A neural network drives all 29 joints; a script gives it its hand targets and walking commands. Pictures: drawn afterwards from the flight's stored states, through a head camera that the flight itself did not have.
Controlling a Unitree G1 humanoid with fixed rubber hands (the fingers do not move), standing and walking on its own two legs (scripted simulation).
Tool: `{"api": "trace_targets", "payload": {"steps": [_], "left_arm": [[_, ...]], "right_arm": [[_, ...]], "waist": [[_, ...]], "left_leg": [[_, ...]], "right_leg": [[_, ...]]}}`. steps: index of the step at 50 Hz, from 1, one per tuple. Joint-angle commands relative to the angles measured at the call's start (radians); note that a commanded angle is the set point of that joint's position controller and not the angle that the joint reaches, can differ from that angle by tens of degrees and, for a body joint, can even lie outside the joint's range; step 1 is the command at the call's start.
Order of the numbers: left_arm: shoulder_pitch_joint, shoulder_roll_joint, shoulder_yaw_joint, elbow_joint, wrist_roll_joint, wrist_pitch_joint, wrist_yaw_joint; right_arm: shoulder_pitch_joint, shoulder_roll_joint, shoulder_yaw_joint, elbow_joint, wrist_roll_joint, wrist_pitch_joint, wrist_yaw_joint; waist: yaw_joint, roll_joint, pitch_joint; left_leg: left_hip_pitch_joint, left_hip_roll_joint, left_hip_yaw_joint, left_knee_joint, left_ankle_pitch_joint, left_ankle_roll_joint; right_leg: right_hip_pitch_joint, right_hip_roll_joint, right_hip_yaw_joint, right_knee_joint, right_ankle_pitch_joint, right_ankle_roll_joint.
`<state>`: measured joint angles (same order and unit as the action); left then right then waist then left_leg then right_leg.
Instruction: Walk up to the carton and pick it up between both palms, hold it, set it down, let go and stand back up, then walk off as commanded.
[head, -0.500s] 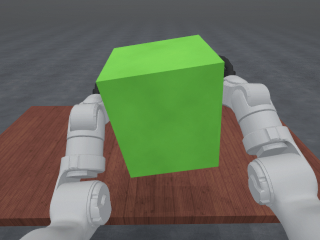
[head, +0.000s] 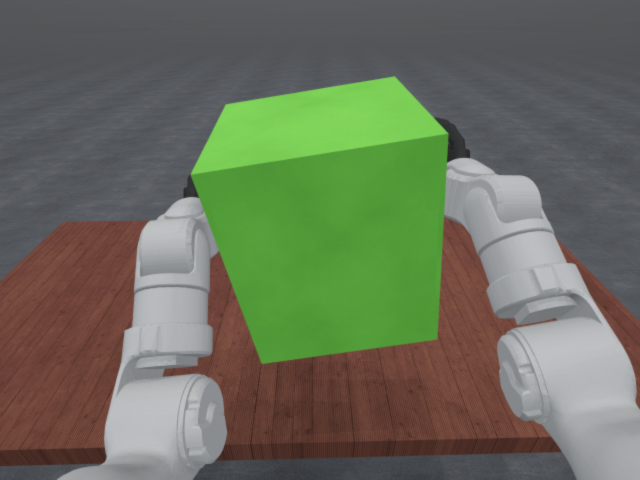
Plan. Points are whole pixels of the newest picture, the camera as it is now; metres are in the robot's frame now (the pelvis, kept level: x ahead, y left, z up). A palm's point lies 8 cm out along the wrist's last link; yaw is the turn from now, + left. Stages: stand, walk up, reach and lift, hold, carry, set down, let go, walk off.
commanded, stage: hold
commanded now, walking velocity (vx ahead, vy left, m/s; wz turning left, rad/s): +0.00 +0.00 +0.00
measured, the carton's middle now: (328, 218) +0.36 -0.01 +0.25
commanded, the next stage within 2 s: none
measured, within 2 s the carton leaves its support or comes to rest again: neither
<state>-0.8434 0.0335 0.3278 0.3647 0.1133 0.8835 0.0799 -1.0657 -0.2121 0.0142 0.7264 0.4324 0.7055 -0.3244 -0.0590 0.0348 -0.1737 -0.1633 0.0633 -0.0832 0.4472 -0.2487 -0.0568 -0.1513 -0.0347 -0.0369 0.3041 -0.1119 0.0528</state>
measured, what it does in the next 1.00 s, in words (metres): stands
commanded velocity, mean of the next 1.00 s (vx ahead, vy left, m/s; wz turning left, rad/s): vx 0.00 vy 0.00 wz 0.00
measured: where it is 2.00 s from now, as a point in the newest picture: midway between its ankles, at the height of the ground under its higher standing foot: outside the picture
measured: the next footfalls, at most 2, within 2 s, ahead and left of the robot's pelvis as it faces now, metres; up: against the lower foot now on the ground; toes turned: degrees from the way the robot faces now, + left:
none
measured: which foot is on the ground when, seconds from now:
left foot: down 0.00-1.00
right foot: down 0.00-1.00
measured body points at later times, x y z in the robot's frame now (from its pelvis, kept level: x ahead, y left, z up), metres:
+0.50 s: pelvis +0.00 +0.00 +0.00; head -0.09 +0.00 +0.44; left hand +0.38 +0.14 +0.25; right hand +0.39 -0.16 +0.29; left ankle +0.00 +0.15 -0.74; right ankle +0.03 -0.16 -0.74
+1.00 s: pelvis -0.01 -0.01 +0.00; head -0.09 +0.00 +0.44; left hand +0.38 +0.14 +0.25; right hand +0.39 -0.16 +0.29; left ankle +0.00 +0.15 -0.74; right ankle +0.03 -0.16 -0.74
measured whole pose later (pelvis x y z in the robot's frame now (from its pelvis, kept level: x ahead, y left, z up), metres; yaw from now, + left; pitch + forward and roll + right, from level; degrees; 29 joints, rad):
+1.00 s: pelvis -0.01 -0.01 +0.00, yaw +0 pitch -1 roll -2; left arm -0.89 0.06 0.33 0.46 0.10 0.85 0.08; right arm -1.12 -0.21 0.00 0.81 0.40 0.70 -0.31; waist -0.06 0.03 -0.19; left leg -0.19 0.07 -0.09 0.45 -0.24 -0.06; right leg -0.19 -0.03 -0.04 0.32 -0.11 0.05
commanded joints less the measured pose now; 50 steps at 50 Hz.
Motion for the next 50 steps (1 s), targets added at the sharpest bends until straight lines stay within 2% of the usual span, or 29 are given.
{"api": "trace_targets", "payload": {"steps": [1,3,6,9,11,14,15,17,19,21,23,28,29,31,32,33,35,36,37,39,42,43,44,45,46,47,48,49,50], "left_arm": [[-1.072,-0.578,-0.412,-0.256,-0.167,-0.113,-0.149],[-1.104,-0.573,-0.418,-0.229,-0.163,-0.119,-0.146],[-1.07,-0.621,-0.462,-0.255,-0.2,-0.13,-0.138],[-1.052,-0.601,-0.409,-0.209,-0.163,-0.119,-0.142],[-1.098,-0.606,-0.432,-0.265,-0.188,-0.132,-0.133],[-1.089,-0.619,-0.475,-0.32,-0.211,-0.136,-0.126],[-1.056,-0.616,-0.468,-0.269,-0.196,-0.127,-0.125],[-1.017,-0.605,-0.439,-0.232,-0.181,-0.12,-0.136],[-1.021,-0.561,-0.36,-0.166,-0.131,-0.105,-0.155],[-1.068,-0.561,-0.369,-0.166,-0.139,-0.112,-0.165],[-1.072,-0.597,-0.422,-0.236,-0.173,-0.127,-0.154],[-1.052,-0.614,-0.426,-0.268,-0.195,-0.127,-0.131],[-1.053,-0.558,-0.389,-0.205,-0.161,-0.121,-0.133],[-1.072,-0.572,-0.382,-0.182,-0.147,-0.118,-0.14],[-1.099,-0.541,-0.335,-0.088,-0.117,-0.112,-0.151],[-1.072,-0.563,-0.358,-0.154,-0.133,-0.117,-0.157],[-1.101,-0.562,-0.358,-0.125,-0.145,-0.136,-0.157],[-1.1,-0.581,-0.392,-0.171,-0.178,-0.138,-0.149],[-1.107,-0.582,-0.427,-0.214,-0.206,-0.145,-0.139],[-1.119,-0.6,-0.416,-0.184,-0.193,-0.145,-0.134],[-1.105,-0.599,-0.368,-0.169,-0.17,-0.133,-0.136],[-1.062,-0.608,-0.397,-0.134,-0.185,-0.133,-0.139],[-1.094,-0.583,-0.386,-0.142,-0.169,-0.137,-0.14],[-1.086,-0.571,-0.365,-0.113,-0.162,-0.133,-0.146],[-1.077,-0.587,-0.382,-0.144,-0.168,-0.137,-0.141],[-1.105,-0.546,-0.348,-0.11,-0.158,-0.14,-0.149],[-1.154,-0.578,-0.376,-0.169,-0.179,-0.15,-0.148],[-1.156,-0.599,-0.418,-0.219,-0.199,-0.155,-0.141],[-1.134,-0.593,-0.389,-0.183,-0.19,-0.146,-0.143]], "right_arm": [[-0.834,0.806,0.216,-0.354,0.181,-0.024,0.165],[-0.892,0.812,0.212,-0.308,0.181,-0.032,0.175],[-0.908,0.843,0.247,-0.423,0.195,-0.047,0.169],[-0.87,0.778,0.195,-0.34,0.164,-0.044,0.173],[-0.885,0.832,0.234,-0.355,0.187,-0.05,0.179],[-0.891,0.824,0.25,-0.421,0.203,-0.052,0.169],[-0.859,0.796,0.234,-0.393,0.196,-0.046,0.167],[-0.84,0.782,0.234,-0.39,0.184,-0.039,0.16],[-0.85,0.797,0.209,-0.315,0.163,-0.029,0.167],[-0.857,0.787,0.17,-0.27,0.145,-0.032,0.174],[-0.909,0.852,0.251,-0.391,0.192,-0.052,0.179],[-0.924,0.862,0.277,-0.475,0.229,-0.052,0.157],[-0.873,0.837,0.238,-0.349,0.206,-0.029,0.158],[-0.885,0.818,0.198,-0.309,0.165,-0.034,0.166],[-0.877,0.802,0.161,-0.193,0.137,-0.018,0.177],[-0.859,0.865,0.195,-0.263,0.147,-0.031,0.182],[-0.908,0.842,0.204,-0.298,0.147,-0.033,0.177],[-0.957,0.874,0.246,-0.383,0.191,-0.05,0.18],[-0.961,0.868,0.25,-0.404,0.204,-0.054,0.172],[-0.97,0.867,0.248,-0.374,0.207,-0.056,0.172],[-0.912,0.824,0.189,-0.286,0.174,-0.042,0.171],[-0.947,0.83,0.22,-0.354,0.175,-0.053,0.171],[-0.89,0.816,0.192,-0.279,0.167,-0.037,0.173],[-0.929,0.816,0.2,-0.318,0.166,-0.043,0.173],[-0.891,0.837,0.215,-0.305,0.165,-0.036,0.169],[-0.848,0.83,0.187,-0.225,0.15,-0.02,0.171],[-0.922,0.858,0.201,-0.275,0.169,-0.04,0.176],[-0.884,0.86,0.204,-0.278,0.173,-0.037,0.18],[-0.89,0.847,0.2,-0.281,0.182,-0.04,0.178]], "waist": [[-0.022,0.011,-0.429],[-0.009,0.034,-0.439],[-0.028,0.029,-0.536],[-0.024,0.052,-0.419],[-0.001,0.032,-0.534],[-0.025,0.039,-0.601],[-0.03,0.06,-0.516],[-0.042,0.013,-0.44],[-0.007,-0.01,-0.366],[-0.022,0.015,-0.36],[0.01,0.021,-0.518],[0.001,-0.016,-0.562],[0.002,-0.003,-0.421],[-0.007,-0.004,-0.383],[-0.005,-0.005,-0.29],[0.016,-0.011,-0.392],[-0.005,-0.033,-0.414],[0.013,-0.013,-0.54],[-0.008,-0.017,-0.582],[0.011,0.018,-0.518],[-0.002,0.015,-0.455],[-0.004,-0.003,-0.483],[-0.025,0.007,-0.42],[-0.005,-0.008,-0.449],[-0.011,-0.024,-0.492],[-0.017,-0.031,-0.398],[-0.002,-0.005,-0.465],[-0.03,0.036,-0.493],[-0.011,0.032,-0.47]], "left_leg": [[-0.004,-0.124,0.021,-0.082,0.292,-0.033],[-0.027,-0.122,0.038,-0.083,0.225,-0.036],[0.016,-0.124,0.017,-0.057,0.355,-0.032],[-0.015,-0.122,0.024,-0.083,0.285,-0.027],[0.013,-0.12,0.028,-0.073,0.292,-0.027],[0.055,-0.125,0.024,-0.033,0.403,-0.049],[0.032,-0.132,0.024,-0.043,0.382,-0.046],[0.014,-0.126,0.025,-0.055,0.346,-0.036],[-0.038,-0.123,0.04,-0.087,0.228,-0.018],[-0.04,-0.119,0.035,-0.111,0.18,-0.018],[-0.009,-0.129,0.029,-0.079,0.292,-0.02],[0.048,-0.131,0.03,-0.03,0.401,-0.027],[0.015,-0.133,0.036,-0.054,0.316,-0.019],[-0.029,-0.125,0.041,-0.082,0.192,-0.013],[-0.088,-0.123,0.046,-0.119,0.066,-0.002],[-0.059,-0.117,0.046,-0.116,0.149,-0.003],[-0.067,-0.122,0.032,-0.106,0.152,0.008],[-0.03,-0.13,0.034,-0.079,0.239,0.0],[-0.002,-0.137,0.027,-0.053,0.299,-0.012],[0.0,-0.132,0.03,-0.054,0.29,-0.013],[-0.012,-0.122,0.032,-0.069,0.222,-0.009],[-0.019,-0.123,0.037,-0.073,0.225,-0.005],[-0.034,-0.127,0.034,-0.081,0.193,-0.011],[-0.044,-0.127,0.037,-0.074,0.18,-0.005],[-0.017,-0.126,0.032,-0.067,0.225,-0.011],[-0.041,-0.13,0.028,-0.101,0.15,0.005],[-0.046,-0.124,0.035,-0.092,0.183,-0.002],[-0.02,-0.13,0.024,-0.079,0.232,-0.021],[-0.028,-0.127,0.021,-0.075,0.243,-0.018]], "right_leg": [[0.29,0.146,0.022,0.019,0.204,-0.001],[0.26,0.141,0.016,0.024,0.111,-0.005],[0.318,0.136,0.036,0.032,0.259,-0.006],[0.29,0.141,0.025,0.002,0.169,-0.015],[0.284,0.145,0.03,0.027,0.176,-0.008],[0.322,0.146,0.028,0.039,0.275,-0.01],[0.29,0.144,0.022,0.036,0.259,-0.009],[0.293,0.149,0.021,0.019,0.232,-0.005],[0.274,0.136,0.017,0.002,0.109,-0.002],[0.236,0.129,0.024,-0.008,0.066,-0.006],[0.302,0.138,0.037,0.028,0.196,-0.007],[0.31,0.153,0.017,0.034,0.283,0.01],[0.251,0.14,0.023,0.013,0.192,0.008],[0.214,0.135,0.013,0.0,0.071,0.002],[0.187,0.123,0.02,-0.013,-0.037,0.004],[0.246,0.127,0.034,-0.001,0.066,0.001],[0.253,0.124,0.031,0.013,0.07,0.007],[0.286,0.128,0.043,0.028,0.162,0.005],[0.305,0.134,0.033,0.039,0.239,0.007],[0.264,0.141,0.036,0.023,0.179,-0.005],[0.233,0.141,0.017,0.011,0.094,0.0],[0.235,0.139,0.032,0.005,0.108,-0.003],[0.237,0.131,0.033,0.012,0.101,0.008],[0.249,0.129,0.032,0.005,0.092,0.007],[0.273,0.136,0.029,0.014,0.136,0.008],[0.245,0.129,0.044,0.005,0.074,0.007],[0.264,0.127,0.046,0.013,0.098,0.005],[0.264,0.133,0.049,0.026,0.156,0.004],[0.268,0.136,0.048,0.023,0.154,0.002]]}}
